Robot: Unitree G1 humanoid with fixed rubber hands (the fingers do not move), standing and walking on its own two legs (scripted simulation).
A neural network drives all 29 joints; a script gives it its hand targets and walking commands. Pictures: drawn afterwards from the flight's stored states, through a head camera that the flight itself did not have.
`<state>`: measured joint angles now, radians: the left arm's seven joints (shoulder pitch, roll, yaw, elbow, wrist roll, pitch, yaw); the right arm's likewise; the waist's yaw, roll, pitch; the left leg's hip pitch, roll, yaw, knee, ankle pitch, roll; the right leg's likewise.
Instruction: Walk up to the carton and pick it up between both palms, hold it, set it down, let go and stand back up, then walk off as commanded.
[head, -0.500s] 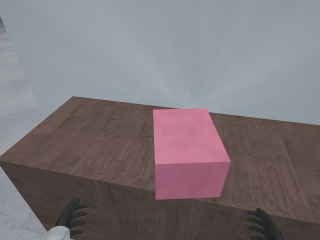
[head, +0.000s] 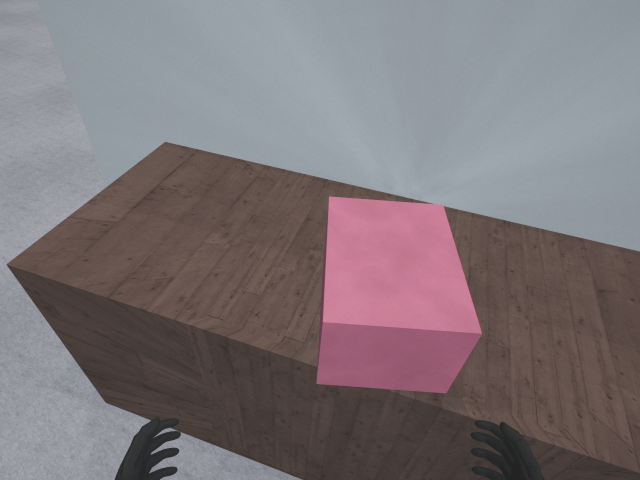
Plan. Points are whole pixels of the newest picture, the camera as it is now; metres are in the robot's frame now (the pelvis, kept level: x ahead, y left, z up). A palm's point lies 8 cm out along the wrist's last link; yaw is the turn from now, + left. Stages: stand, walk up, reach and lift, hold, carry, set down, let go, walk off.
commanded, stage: reach and lift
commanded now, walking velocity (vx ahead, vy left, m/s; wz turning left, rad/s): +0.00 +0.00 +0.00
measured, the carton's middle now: (383, 288) +0.49 -0.09 -0.05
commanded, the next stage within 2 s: none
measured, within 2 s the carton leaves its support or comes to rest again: neither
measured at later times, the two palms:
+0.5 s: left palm (186, 435) +0.21 +0.18 -0.02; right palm (544, 471) +0.19 -0.24 +0.00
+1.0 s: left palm (206, 366) +0.28 +0.16 +0.02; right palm (547, 401) +0.25 -0.26 +0.03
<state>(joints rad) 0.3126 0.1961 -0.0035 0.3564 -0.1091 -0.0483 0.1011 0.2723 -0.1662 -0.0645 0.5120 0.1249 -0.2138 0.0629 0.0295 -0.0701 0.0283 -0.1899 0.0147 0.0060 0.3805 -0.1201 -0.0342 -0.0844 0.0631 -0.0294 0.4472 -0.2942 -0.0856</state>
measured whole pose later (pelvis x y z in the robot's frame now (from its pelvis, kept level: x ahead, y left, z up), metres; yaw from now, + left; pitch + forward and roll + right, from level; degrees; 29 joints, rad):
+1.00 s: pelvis +0.02 +0.00 +0.00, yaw -3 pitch -2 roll +2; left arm 0.07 0.05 -0.01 0.28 -0.05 -0.02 0.16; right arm 0.03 -0.35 0.03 0.46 0.32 -0.21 0.08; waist -0.01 -0.04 0.02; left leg -0.14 0.02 0.05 0.30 -0.12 -0.03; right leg -0.07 0.06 0.03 0.39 -0.28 -0.08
